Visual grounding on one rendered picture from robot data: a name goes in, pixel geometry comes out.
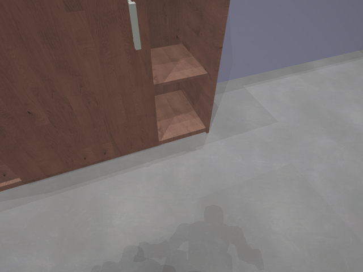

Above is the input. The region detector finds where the wardrobe door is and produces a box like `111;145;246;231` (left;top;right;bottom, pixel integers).
0;0;159;182
0;159;18;183

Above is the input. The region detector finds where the handle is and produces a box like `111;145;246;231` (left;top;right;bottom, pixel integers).
128;0;141;50

